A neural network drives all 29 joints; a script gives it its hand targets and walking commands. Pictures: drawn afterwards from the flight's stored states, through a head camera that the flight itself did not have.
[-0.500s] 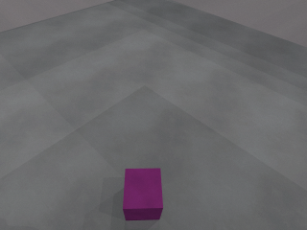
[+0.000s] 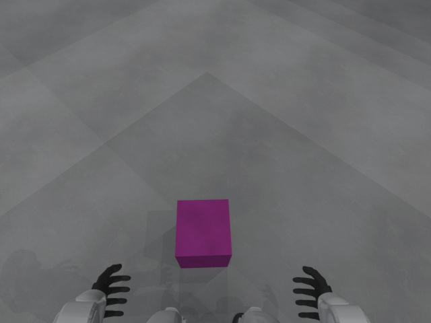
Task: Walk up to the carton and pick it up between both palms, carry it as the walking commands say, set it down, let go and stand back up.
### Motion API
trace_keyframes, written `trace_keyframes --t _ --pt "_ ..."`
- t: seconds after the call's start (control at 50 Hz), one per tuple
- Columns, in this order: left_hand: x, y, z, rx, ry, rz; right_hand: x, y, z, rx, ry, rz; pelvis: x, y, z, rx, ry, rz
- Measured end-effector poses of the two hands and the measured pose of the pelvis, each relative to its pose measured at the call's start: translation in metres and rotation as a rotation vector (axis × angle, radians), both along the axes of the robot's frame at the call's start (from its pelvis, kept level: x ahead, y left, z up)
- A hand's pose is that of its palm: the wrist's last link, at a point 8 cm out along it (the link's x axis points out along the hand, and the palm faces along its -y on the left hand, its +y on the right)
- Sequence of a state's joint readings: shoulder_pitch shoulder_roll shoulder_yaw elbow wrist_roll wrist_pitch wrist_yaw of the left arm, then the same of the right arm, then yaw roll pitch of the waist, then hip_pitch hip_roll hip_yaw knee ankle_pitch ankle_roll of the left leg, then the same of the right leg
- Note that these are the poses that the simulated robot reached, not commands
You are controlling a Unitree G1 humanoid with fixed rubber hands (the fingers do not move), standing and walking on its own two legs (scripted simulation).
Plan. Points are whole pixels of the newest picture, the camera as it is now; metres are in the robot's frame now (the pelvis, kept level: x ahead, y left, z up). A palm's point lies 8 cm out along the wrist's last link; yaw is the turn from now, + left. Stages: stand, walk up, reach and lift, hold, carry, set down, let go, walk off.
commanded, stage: reach and lift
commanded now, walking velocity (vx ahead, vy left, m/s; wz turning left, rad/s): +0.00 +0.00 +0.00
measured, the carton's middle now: (203, 235) +0.43 +0.05 -0.63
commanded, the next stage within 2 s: none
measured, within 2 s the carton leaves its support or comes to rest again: neither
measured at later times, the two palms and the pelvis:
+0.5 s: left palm (113, 273) +0.21 +0.23 -0.17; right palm (305, 276) +0.22 -0.19 -0.16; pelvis -0.06 +0.00 -0.06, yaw +0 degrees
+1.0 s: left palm (127, 213) +0.36 +0.24 -0.20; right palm (281, 211) +0.38 -0.17 -0.20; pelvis -0.08 +0.00 -0.10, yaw +1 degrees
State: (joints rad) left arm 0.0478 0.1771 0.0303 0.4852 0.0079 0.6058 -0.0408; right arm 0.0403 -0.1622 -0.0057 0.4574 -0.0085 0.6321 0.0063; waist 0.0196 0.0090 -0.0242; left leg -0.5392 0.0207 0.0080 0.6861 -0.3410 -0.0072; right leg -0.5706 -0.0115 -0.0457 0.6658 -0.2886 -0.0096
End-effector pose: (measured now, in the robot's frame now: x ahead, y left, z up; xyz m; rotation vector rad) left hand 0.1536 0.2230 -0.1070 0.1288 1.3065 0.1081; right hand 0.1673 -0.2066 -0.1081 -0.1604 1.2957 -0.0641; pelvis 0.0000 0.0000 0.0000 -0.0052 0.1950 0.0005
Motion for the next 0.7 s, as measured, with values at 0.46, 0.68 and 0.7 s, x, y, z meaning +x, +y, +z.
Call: trace_keyframes --t 0.46,0.68,0.7 --pt "0.047 0.005 -0.062 -0.028 -0.241 0.013 0.044 0.01 -0.052 0.012 -0.222 -0.001 -0.06 0.004 -0.063 0.001 0.114 0.001" --pt "0.112 0.009 -0.069 -0.021 -0.357 0.048 0.119 0.026 -0.066 0.017 -0.33 0.005 -0.078 0.006 -0.076 0.004 0.198 0.013" --pt "0.117 0.009 -0.07 -0.02 -0.368 0.05 0.126 0.028 -0.067 0.02 -0.343 0.005 -0.079 0.006 -0.077 0.003 0.212 0.014"
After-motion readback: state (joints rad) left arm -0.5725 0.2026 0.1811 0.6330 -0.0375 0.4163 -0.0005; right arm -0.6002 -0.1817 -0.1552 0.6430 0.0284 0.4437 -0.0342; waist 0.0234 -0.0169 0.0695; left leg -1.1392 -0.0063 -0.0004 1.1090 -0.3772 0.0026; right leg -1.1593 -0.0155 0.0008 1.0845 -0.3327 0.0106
